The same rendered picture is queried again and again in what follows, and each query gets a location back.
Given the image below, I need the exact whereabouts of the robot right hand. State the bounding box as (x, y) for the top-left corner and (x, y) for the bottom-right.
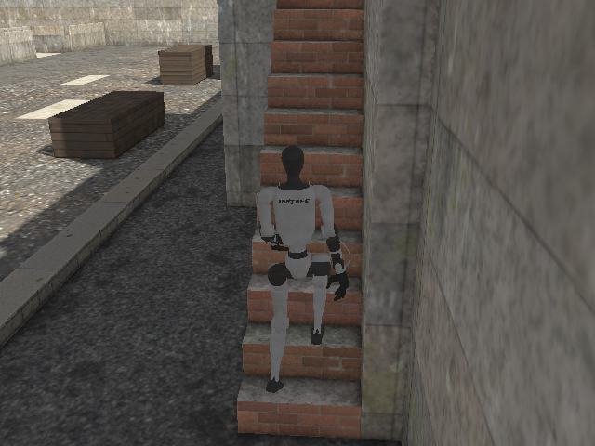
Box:
(326, 271), (349, 301)

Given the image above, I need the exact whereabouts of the robot left thigh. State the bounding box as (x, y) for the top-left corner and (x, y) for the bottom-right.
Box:
(268, 262), (289, 333)

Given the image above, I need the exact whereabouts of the robot right forearm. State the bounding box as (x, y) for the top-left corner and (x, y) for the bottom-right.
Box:
(326, 223), (346, 274)

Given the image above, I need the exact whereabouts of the robot left hand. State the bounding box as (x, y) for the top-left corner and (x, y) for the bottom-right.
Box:
(271, 234), (289, 251)

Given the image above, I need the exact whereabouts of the robot left foot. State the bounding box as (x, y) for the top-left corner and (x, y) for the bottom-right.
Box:
(266, 377), (284, 393)

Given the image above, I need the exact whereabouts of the robot right upper arm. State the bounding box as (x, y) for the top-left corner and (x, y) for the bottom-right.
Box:
(313, 185), (336, 238)

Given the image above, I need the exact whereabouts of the robot left upper arm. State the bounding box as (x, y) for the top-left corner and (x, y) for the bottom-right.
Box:
(258, 187), (275, 237)

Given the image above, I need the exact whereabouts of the robot left forearm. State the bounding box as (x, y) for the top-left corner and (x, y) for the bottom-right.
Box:
(259, 225), (278, 246)

